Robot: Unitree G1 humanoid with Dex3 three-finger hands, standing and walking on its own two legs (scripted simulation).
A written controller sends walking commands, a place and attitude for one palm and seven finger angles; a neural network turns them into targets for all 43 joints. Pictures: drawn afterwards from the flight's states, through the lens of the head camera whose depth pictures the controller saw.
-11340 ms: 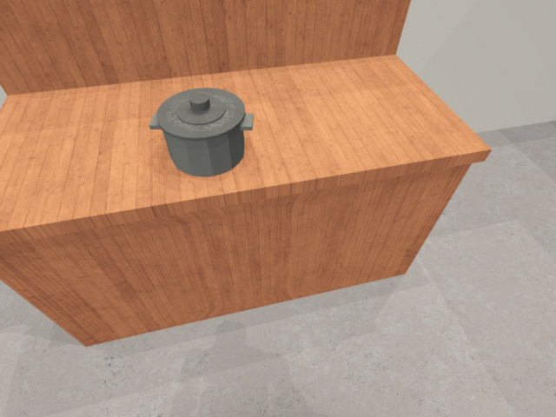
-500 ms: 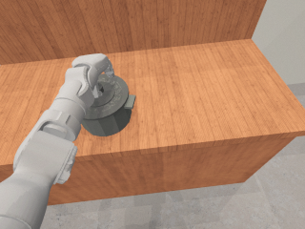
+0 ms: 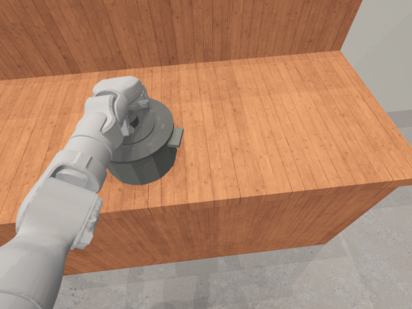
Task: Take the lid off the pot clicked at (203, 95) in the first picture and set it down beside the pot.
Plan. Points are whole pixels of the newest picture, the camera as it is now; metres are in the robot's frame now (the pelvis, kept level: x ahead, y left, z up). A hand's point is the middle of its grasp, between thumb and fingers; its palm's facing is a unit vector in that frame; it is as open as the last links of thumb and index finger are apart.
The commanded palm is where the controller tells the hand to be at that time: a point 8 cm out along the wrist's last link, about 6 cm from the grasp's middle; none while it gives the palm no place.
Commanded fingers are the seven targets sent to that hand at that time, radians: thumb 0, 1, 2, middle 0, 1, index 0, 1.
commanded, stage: lower the open fingers around the knob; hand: left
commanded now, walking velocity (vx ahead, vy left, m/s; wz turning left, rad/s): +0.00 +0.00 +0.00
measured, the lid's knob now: (128, 119) +0.50 +0.15 +0.07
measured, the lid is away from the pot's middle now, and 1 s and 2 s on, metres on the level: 0.00 0.01 0.01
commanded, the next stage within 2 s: close the fingers and squeeze the knob in 0.04 s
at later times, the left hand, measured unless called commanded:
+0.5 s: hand (125, 119) +0.48 +0.15 +0.09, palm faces -0.36 -0.06 -0.93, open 9.6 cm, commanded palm +0.48 +0.15 +0.15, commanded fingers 0.00 0.05 1.01 -0.57 -0.91 -0.57 -0.91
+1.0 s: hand (120, 123) +0.47 +0.15 +0.09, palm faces -0.35 -0.07 -0.93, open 7.5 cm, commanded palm +0.47 +0.16 +0.15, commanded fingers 0.00 0.38 0.78 -0.74 -1.04 -0.74 -1.04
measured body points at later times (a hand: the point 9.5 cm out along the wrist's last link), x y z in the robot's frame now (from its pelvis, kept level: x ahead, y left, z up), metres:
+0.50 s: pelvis +0.00 +0.00 +0.00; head +0.06 -0.02 +0.45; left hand +0.50 +0.15 +0.14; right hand +0.05 -0.26 -0.14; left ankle -0.05 +0.12 -0.73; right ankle -0.01 -0.15 -0.73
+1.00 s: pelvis +0.00 +0.00 +0.00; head +0.05 -0.02 +0.45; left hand +0.48 +0.15 +0.15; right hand +0.06 -0.27 -0.14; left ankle -0.05 +0.12 -0.73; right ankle -0.01 -0.15 -0.73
